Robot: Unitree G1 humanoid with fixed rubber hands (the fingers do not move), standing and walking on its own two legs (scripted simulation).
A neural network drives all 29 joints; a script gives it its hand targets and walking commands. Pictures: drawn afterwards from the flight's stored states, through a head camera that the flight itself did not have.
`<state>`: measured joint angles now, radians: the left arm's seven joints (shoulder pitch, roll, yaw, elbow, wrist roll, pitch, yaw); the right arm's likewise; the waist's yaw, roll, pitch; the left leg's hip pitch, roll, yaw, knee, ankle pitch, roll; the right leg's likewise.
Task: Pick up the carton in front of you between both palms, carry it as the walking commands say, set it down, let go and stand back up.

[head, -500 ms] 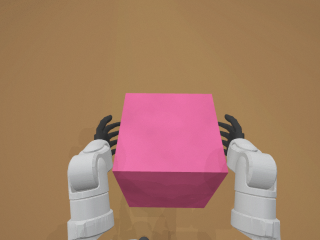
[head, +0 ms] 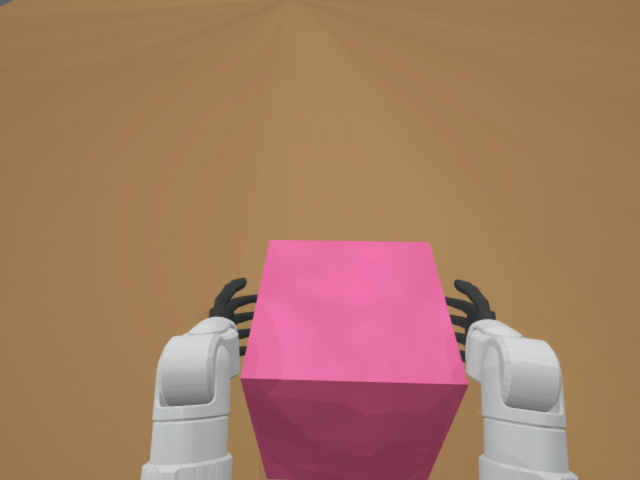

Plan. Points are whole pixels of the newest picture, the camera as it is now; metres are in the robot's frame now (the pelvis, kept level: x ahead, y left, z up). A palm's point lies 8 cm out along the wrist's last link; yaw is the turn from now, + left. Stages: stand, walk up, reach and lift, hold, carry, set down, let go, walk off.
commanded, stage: carry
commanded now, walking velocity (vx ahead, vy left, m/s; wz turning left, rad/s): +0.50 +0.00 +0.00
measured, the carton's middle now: (347, 362) +0.27 +0.00 +0.00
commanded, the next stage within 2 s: none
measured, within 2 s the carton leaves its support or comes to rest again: neither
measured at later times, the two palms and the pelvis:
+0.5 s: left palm (243, 172) +0.58 +0.18 +0.09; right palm (415, 173) +0.56 -0.12 +0.09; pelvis +0.31 +0.05 +0.01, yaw -4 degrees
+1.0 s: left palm (283, 112) +0.84 +0.14 +0.07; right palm (415, 114) +0.84 -0.16 +0.06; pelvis +0.57 +0.00 +0.01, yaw -1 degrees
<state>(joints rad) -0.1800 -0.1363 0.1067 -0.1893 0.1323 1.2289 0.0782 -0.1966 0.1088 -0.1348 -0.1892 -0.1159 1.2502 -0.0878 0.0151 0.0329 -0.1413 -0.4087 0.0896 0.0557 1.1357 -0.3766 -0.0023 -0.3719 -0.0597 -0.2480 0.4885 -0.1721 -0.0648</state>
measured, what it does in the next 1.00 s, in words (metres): walks ahead: left foot, then right foot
